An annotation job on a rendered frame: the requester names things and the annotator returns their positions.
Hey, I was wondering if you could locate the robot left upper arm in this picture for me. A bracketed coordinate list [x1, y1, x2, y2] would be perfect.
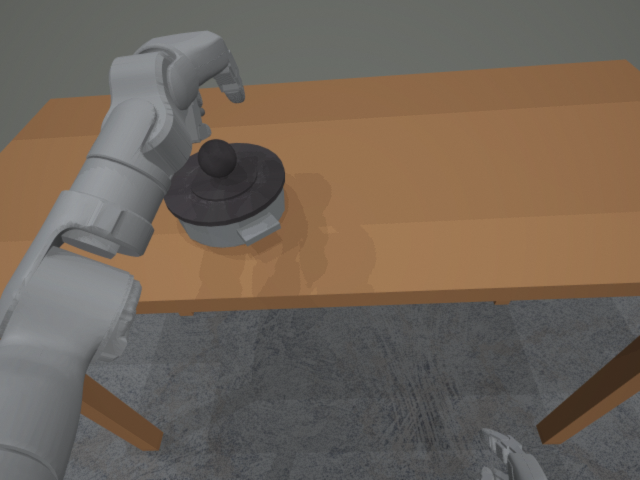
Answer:
[0, 246, 142, 480]

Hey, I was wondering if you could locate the pot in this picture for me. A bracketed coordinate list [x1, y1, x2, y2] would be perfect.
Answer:
[179, 189, 285, 248]

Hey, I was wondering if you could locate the table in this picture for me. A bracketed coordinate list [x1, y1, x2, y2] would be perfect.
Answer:
[0, 59, 640, 451]

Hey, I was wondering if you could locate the robot left forearm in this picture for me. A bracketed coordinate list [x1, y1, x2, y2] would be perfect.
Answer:
[0, 43, 199, 338]

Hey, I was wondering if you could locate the robot left hand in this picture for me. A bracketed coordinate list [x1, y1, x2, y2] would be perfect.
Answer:
[136, 31, 245, 144]

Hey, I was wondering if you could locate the knob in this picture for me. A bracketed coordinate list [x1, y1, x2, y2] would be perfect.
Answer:
[198, 139, 237, 178]

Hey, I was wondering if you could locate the lid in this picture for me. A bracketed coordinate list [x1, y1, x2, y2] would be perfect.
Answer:
[164, 143, 285, 227]

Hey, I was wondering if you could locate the robot right hand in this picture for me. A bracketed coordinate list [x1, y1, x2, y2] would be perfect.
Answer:
[477, 428, 548, 480]

